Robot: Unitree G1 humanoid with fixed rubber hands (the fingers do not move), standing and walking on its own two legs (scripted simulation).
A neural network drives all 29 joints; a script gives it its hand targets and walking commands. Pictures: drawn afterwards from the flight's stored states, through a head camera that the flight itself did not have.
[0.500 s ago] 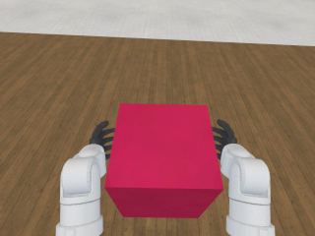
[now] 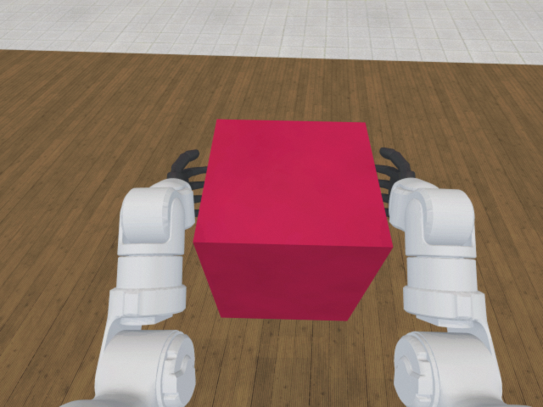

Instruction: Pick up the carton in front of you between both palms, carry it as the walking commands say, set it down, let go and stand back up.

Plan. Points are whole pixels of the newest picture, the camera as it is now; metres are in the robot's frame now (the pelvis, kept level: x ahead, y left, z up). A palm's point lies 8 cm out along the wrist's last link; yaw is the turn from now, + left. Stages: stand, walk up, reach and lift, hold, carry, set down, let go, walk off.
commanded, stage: carry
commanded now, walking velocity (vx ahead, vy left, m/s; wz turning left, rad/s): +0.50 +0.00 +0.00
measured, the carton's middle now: (287, 228) +0.38 +0.00 +0.05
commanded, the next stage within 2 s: none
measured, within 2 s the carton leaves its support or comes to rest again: neither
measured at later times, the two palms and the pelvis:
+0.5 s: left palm (220, 95) +0.70 +0.14 +0.06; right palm (364, 97) +0.68 -0.15 +0.07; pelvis +0.33 +0.02 -0.02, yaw -2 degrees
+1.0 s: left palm (239, 39) +0.98 +0.13 +0.05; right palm (351, 32) +1.00 -0.17 +0.05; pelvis +0.64 -0.03 -0.05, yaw +0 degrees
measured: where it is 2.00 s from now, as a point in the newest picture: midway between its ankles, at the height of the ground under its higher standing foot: (290, 190)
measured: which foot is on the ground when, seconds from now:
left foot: up 0.00-0.32, down 0.34-0.80, up 0.82-1.00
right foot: down 0.00-0.36, up 0.38-0.80, down 0.82-1.00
